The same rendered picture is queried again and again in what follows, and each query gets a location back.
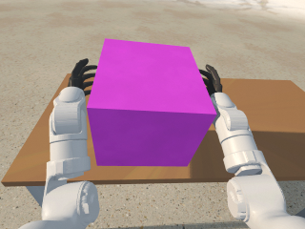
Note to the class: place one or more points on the table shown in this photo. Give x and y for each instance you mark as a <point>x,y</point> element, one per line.
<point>275,110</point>

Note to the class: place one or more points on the robot right forearm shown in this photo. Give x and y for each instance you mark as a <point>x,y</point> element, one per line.
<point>241,156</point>

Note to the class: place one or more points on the left robot upper arm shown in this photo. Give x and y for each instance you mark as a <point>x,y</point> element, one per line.
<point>72,205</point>

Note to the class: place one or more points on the right robot upper arm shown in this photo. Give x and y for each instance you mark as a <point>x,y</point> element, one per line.
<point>258,201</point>

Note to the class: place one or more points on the carton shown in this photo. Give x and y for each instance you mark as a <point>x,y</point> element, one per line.
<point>148,106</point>

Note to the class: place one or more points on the robot right hand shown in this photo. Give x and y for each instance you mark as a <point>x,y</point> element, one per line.
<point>213,82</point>

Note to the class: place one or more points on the robot left hand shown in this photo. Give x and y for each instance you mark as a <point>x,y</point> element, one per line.
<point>78,77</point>

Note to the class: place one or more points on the robot left forearm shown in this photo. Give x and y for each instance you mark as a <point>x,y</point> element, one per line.
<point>68,139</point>

